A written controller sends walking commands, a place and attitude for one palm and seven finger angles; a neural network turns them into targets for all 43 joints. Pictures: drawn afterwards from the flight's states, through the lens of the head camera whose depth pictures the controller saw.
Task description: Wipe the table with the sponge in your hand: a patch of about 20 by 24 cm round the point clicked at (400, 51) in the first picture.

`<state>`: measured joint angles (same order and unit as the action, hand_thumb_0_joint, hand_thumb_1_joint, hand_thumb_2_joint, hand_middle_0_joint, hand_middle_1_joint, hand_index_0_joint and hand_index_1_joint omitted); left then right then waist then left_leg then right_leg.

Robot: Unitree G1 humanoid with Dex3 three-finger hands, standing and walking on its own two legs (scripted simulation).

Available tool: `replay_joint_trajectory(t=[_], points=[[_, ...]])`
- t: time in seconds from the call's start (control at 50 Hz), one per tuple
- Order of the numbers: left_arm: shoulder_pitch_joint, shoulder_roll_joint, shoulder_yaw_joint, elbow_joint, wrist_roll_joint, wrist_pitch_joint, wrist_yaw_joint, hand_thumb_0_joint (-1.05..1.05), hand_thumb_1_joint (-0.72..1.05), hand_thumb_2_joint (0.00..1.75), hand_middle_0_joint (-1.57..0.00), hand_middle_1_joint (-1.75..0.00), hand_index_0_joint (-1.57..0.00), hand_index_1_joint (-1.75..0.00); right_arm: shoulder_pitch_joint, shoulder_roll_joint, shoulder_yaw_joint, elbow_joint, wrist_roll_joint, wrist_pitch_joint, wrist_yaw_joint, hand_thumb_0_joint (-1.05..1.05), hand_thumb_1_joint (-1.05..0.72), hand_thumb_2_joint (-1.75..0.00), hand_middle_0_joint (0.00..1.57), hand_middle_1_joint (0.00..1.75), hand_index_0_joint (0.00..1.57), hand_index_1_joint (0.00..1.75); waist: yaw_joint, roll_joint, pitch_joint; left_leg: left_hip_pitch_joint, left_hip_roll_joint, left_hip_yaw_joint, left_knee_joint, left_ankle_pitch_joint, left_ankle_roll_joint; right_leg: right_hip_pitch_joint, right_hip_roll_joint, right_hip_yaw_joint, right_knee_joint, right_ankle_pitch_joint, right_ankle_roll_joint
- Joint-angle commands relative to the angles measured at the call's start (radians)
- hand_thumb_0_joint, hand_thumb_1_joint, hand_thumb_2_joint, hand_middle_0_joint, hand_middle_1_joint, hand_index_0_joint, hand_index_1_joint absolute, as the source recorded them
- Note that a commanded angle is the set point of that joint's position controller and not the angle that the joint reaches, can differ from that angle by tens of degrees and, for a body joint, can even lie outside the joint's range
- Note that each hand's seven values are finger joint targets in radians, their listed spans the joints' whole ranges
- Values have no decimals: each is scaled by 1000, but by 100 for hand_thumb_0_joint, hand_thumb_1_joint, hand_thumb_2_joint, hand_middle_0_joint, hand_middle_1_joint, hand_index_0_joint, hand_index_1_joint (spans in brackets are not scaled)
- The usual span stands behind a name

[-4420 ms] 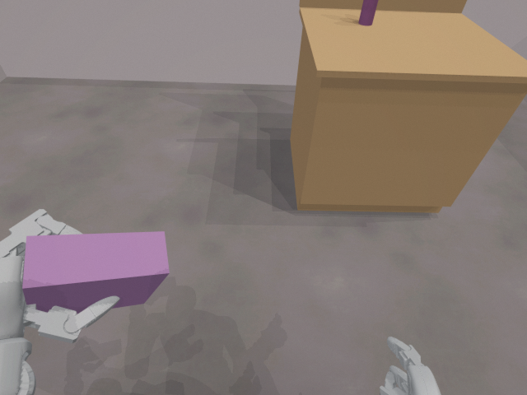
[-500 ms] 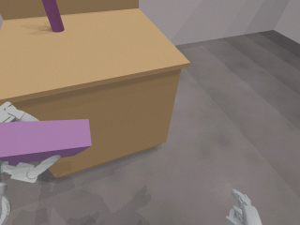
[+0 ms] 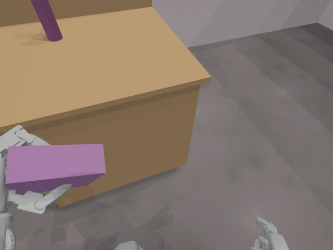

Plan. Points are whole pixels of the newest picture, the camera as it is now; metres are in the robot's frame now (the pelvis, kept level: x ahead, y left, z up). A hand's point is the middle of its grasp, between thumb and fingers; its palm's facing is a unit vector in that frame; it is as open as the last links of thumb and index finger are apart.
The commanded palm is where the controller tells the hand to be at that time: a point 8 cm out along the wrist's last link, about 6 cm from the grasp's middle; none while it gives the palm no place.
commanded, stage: take the last steps up to it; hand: left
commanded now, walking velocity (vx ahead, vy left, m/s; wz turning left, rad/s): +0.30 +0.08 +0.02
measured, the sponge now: (70, 169) +0.23 +0.19 +0.14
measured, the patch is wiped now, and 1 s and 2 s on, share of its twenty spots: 0.00 0.00 0.00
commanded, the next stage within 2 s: come to a stop and stand still in 0.92 s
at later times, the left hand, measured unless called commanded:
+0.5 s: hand (61, 121) +0.32 +0.24 +0.16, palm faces +0.40 -0.79 -0.47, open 9.6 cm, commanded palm +0.27 +0.28 +0.18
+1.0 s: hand (69, 87) +0.42 +0.25 +0.17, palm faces +0.38 -0.82 -0.43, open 9.6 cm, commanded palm +0.37 +0.29 +0.18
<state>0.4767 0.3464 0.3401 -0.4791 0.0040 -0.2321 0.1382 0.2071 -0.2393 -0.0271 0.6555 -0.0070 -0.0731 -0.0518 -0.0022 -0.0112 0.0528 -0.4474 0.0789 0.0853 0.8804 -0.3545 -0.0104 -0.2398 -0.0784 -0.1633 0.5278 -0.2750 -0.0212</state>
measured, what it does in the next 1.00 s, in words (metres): walks ahead: left foot, then right foot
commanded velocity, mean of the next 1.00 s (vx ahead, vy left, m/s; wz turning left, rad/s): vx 0.23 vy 0.06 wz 0.00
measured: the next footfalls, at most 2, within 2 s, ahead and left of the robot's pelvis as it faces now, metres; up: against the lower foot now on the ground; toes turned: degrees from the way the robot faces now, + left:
left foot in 0.10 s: +0.11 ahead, +0.14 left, +0.00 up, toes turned +8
right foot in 0.42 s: +0.18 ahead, -0.10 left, +0.00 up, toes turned -9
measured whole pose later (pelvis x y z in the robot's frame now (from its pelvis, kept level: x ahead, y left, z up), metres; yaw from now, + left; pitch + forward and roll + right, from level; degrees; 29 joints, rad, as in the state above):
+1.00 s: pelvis +0.20 +0.02 +0.00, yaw -1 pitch +0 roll -1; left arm 0.48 0.37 0.36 -0.52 -0.02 -0.20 0.15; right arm 0.20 -0.13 0.03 0.59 0.00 -0.10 -0.04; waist 0.00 0.01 0.04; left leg -0.25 0.09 0.13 0.53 -0.27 -0.01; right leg -0.37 -0.04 -0.12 0.76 -0.39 0.03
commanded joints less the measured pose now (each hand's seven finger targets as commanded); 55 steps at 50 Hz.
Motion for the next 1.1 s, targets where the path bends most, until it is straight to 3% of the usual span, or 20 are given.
replay_joint_trajectory(t=[0.0, 0.06, 0.1, 0.12, 0.2, 0.36, 0.38, 0.4, 0.42, 0.46, 0.54, 0.68, 0.7, 0.74, 0.76, 0.8, 0.86, 0.98, 1.02, 1.08], points=[[-70, 201, 160, -279, -26, -60, 61, 0, 10, 130, -120, -160, -120, -160, -79, -45, -19, -195, -2, -62, -17, 0, -90, -90, 20, 30, 20, 30, 18, -87, -161, 161, -40, 88, -306, 96, 8, 80, -205, 193, -156, 81, -103], [-111, 183, 132, -276, -29, -63, 62, 0, 10, 130, -120, -160, -120, -160, -42, -81, -42, -204, 10, -61, -35, 0, -90, -90, 20, 30, 20, 30, -6, 81, -162, 364, 14, 11, -468, 126, 40, -30, -116, 131, 76, -24, -37], [-147, 192, 131, -243, -26, -82, 57, 0, 10, 130, -120, -160, -120, -160, -50, -89, -37, -207, 12, -64, -29, 0, -90, -90, 20, 30, 20, 30, -18, 378, -142, 438, 322, -478, -616, 180, 216, -326, 53, 61, 525, -378, 28], [-166, 228, 151, -220, -18, -82, 52, 0, 10, 130, -120, -160, -120, -160, -65, -76, -28, -198, 6, -73, -27, 0, -90, -90, 20, 30, 20, 30, -17, 354, -107, 390, 361, -542, -637, 141, 268, -392, 7, 137, 623, -341, 25], [-93, 160, 105, -289, -22, -77, 33, 0, 10, 130, -120, -160, -120, -160, -48, -81, -40, -174, 20, -96, -9, 0, -90, -90, 20, 30, 20, 30, 0, 246, -132, 384, 233, -227, -560, 312, 209, -367, -14, 94, 504, -172, 45], [-93, 187, 143, -183, -24, -38, 34, 0, 10, 130, -120, -160, -120, -160, -77, -67, -13, -171, 11, -81, -21, 0, -90, -90, 20, 30, 20, 30, 11, 141, -155, 170, 154, -28, -364, 152, 98, 96, 50, -15, -38, 2, 39], [-111, 195, 135, -168, -19, -35, 33, 0, 10, 130, -120, -160, -120, -160, -79, -52, -13, -168, 14, -71, -22, 0, -90, -90, 20, 30, 20, 30, 13, 9, -153, 72, 96, 20, -176, 67, 72, 172, -46, 137, -114, -6, -5], [-124, 233, 160, -145, -17, -31, 37, 0, 10, 130, -120, -160, -120, -160, -74, -28, -3, -174, 11, -62, -19, 0, -90, -90, 20, 30, 20, 30, 9, -243, -150, -146, -33, 75, 78, -126, 24, 266, -258, 515, -216, 29, -110], [-158, 246, 185, -137, -31, -32, 38, 0, 10, 130, -120, -160, -120, -160, -100, -49, -6, -177, 7, -72, -14, 0, -90, -90, 20, 30, 20, 30, 26, -284, -143, -216, -37, -33, 256, -194, 9, 222, -369, 678, -284, -17, -172], [-171, 245, 177, -176, -40, -44, 25, 0, 10, 130, -120, -160, -120, -160, -102, -56, -12, -153, 12, -62, -2, 0, -90, -90, 20, 30, 20, 30, 11, -189, -109, -255, 0, -115, 381, -97, -8, 189, -355, 616, -280, -19, -187], [-90, 203, 152, -233, -22, -72, 29, 0, 10, 130, -120, -160, -120, -160, -112, -46, 3, -153, 4, -44, -3, 0, -90, -90, 20, 30, 20, 30, -2, -102, -140, -101, 28, -47, 114, -15, -13, 126, -255, 232, -197, 383, -128], [-60, 199, 156, -319, -29, -57, 64, 0, 10, 130, -120, -160, -120, -160, -71, -54, -25, -208, 1, -48, -23, 0, -90, -90, 20, 30, 20, 30, 6, -29, -203, 283, -41, 81, -439, 188, 5, 99, -152, 147, -11, 215, -58], [-77, 200, 156, -316, -31, -62, 64, 0, 10, 130, -120, -160, -120, -160, -63, -72, -34, -212, 6, -45, -29, 0, -90, -90, 20, 30, 20, 30, -3, 71, -196, 365, 19, 7, -467, 212, 33, 12, -109, 125, 95, 142, -28], [-97, 201, 155, -257, -32, -75, 56, 0, 10, 130, -120, -160, -120, -160, -60, -88, -35, -213, 12, -44, -24, 0, -90, -90, 20, 30, 20, 30, -7, 336, -179, 429, 308, -415, -575, 348, 196, -260, 50, 65, 451, -370, 32], [-124, 230, 157, -257, -29, -76, 48, 0, 10, 130, -120, -160, -120, -160, -80, -80, -28, -211, 5, -51, -28, 0, -90, -90, 20, 30, 20, 30, -1, 367, -144, 389, 349, -483, -597, 303, 236, -313, 26, 123, 569, -367, 27], [-112, 192, 129, -246, -25, -70, 38, 0, 10, 130, -120, -160, -120, -160, -64, -79, -34, -186, 17, -60, -15, 0, -90, -90, 20, 30, 20, 30, -8, 223, -116, 401, 308, -368, -550, 398, 244, -379, -2, 140, 571, -268, 38], [-72, 157, 102, -309, -31, -54, 27, 0, 10, 130, -120, -160, -120, -160, -68, -85, -31, -193, 16, -69, -3, 0, -90, -90, 20, 30, 20, 30, 5, 256, -146, 330, 209, -141, -530, 463, 174, -248, 11, 74, 422, -146, 47], [-70, 193, 136, -252, -34, -30, 39, 0, 10, 130, -120, -160, -120, -160, -78, -72, -7, -189, 13, -75, -15, 0, -90, -90, 20, 30, 20, 30, 4, 226, -149, 251, 190, -70, -463, 305, 115, -12, 66, -12, 41, -57, 53], [-94, 194, 136, -214, -28, -24, 41, 0, 10, 130, -120, -160, -120, -160, -76, -61, -3, -186, 13, -63, -16, 0, -90, -90, 20, 30, 20, 30, 2, 113, -154, 168, 135, -26, -328, 205, 64, 123, 11, 71, -111, 106, 26], [-100, 212, 149, -160, -46, -8, 35, 0, 10, 130, -120, -160, -120, -160, -86, -49, -4, -191, 14, -62, -2, 0, -90, -90, 20, 30, 20, 30, 9, -243, -158, -26, -50, -28, 78, -181, -25, 180, -312, 511, -193, 618, -131]])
